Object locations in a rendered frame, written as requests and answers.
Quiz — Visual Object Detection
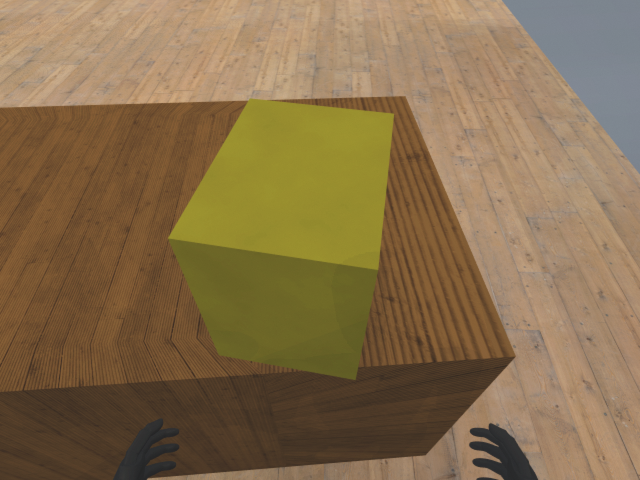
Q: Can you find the left robot hand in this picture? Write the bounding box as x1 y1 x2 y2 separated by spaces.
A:
113 418 179 480

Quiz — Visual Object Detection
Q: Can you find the carton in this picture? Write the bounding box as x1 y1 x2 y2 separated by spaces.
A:
168 98 394 380

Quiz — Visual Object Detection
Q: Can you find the right robot hand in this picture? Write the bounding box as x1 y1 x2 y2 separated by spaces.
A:
469 423 538 480

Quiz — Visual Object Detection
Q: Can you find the pedestal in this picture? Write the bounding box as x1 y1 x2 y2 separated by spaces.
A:
0 96 516 480

